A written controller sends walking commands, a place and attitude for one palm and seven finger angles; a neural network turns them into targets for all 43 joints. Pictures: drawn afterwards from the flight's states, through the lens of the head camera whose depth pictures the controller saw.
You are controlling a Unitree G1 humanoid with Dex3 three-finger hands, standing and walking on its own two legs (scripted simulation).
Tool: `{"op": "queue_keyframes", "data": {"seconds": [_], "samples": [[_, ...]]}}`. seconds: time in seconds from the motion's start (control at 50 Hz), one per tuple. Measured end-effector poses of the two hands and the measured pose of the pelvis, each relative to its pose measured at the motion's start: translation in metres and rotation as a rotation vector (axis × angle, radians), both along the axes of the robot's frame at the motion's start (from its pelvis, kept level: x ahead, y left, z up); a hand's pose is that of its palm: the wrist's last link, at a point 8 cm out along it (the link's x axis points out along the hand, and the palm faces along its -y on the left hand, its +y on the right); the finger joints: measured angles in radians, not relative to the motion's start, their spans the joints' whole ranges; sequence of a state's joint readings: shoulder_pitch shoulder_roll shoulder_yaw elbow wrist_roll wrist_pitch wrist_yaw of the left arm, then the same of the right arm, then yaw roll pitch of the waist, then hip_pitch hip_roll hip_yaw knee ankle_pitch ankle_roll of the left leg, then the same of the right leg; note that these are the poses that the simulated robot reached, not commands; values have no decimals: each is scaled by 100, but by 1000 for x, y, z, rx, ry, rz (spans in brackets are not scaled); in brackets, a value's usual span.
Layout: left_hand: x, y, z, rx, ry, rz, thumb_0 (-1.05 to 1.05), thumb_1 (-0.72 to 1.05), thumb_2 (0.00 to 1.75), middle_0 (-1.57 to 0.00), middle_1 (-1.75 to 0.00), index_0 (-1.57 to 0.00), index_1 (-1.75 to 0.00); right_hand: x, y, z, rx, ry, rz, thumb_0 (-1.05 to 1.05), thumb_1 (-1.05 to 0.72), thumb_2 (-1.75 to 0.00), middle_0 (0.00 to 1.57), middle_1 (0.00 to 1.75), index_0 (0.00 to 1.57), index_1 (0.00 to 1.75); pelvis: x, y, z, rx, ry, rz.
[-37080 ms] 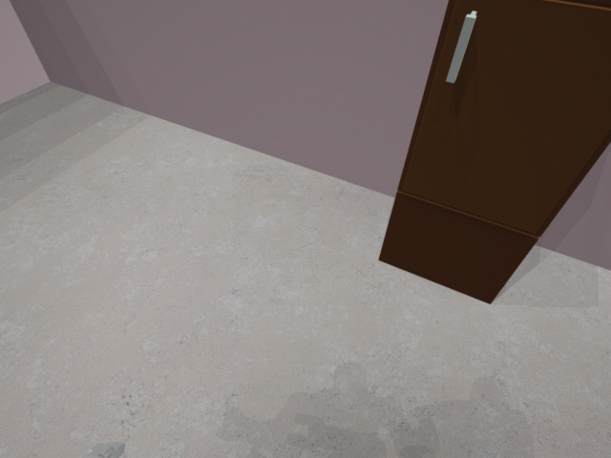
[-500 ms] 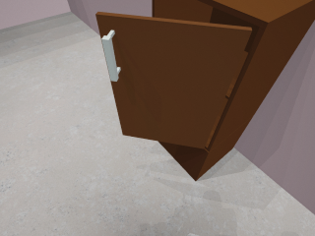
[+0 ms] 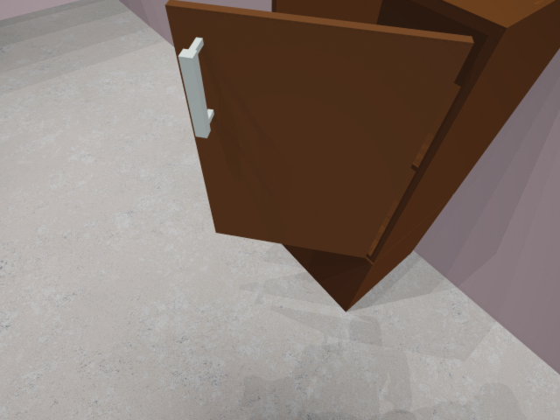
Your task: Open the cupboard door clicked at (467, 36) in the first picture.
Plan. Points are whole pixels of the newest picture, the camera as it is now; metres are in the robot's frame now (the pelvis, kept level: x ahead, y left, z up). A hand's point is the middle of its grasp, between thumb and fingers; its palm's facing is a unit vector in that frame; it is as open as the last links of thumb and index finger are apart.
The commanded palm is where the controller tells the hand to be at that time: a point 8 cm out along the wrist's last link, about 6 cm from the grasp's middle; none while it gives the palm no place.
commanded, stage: come to a stop and stand still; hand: left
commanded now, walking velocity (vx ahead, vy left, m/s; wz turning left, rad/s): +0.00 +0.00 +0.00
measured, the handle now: (200, 90) +0.56 +0.17 +0.14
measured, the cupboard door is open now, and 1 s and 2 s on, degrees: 40 40 40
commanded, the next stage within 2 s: look again from close up in 0.54 s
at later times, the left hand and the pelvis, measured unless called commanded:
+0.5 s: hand out of the picture +0.00 +0.24 -0.16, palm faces -0.02 -0.97 -0.24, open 7.4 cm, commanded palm none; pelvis -0.03 +0.05 +0.00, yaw -2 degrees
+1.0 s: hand out of the picture +0.01 +0.20 -0.16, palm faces -0.02 -0.98 -0.21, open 7.3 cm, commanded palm none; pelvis +0.00 +0.03 +0.01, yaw -2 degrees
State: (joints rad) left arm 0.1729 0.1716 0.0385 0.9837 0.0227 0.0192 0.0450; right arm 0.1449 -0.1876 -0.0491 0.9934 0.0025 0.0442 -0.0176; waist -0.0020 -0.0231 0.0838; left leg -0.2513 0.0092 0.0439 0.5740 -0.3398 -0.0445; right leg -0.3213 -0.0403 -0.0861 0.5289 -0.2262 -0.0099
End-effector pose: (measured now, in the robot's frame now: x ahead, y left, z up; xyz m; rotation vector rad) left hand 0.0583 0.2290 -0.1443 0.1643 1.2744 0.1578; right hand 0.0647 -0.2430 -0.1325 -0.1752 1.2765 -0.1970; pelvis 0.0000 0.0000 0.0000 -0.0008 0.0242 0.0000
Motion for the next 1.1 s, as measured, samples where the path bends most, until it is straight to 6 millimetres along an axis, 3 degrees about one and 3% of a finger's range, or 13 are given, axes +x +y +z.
{"op": "queue_keyframes", "data": {"seconds": [0.12,0.24,0.4,0.54,0.66,0.76,0.9,1.1], "samples": [[-20,38,5,40,-6,-4,0,91,90,-20,-30,-21,-30,8,31,1,4,-167,17,0,-91,-90,20,30,20,30,-6,28,-6,3,-49,-35],[-37,60,16,89,-42,-13,0,91,90,-20,-30,-20,-30,-3,64,-13,90,-189,52,0,-91,-90,20,30,20,30,-22,39,-10,24,-53,-46],[-62,61,22,62,14,-44,0,91,90,-19,-30,-20,-30,-44,64,-10,76,-124,23,-1,-94,-90,20,30,20,30,-32,50,1,15,-36,-43],[-68,50,18,22,45,-45,0,91,90,-20,-30,-20,-30,-92,56,-9,49,26,3,0,-92,-90,20,30,20,30,-31,50,4,17,-30,-39],[-69,40,15,4,78,-45,1,91,90,-20,-30,-20,-30,-111,57,-9,61,101,-15,1,-92,-90,20,30,20,30,-25,45,6,17,-28,-35],[-66,33,14,0,95,-42,1,92,90,-20,-30,-20,-30,-109,61,-9,81,121,-18,1,-91,-90,20,30,20,30,-19,39,7,16,-26,-33],[-59,24,13,-2,97,-33,1,92,90,-20,-30,-20,-30,-88,62,-11,99,101,-10,1,-91,-90,20,30,20,30,-8,31,8,13,-28,-31],[-50,14,12,-4,97,-21,1,93,90,-20,-30,-20,-30,-65,46,-9,75,78,0,1,-92,-90,20,30,20,30,4,21,8,12,-30,-29]]}}
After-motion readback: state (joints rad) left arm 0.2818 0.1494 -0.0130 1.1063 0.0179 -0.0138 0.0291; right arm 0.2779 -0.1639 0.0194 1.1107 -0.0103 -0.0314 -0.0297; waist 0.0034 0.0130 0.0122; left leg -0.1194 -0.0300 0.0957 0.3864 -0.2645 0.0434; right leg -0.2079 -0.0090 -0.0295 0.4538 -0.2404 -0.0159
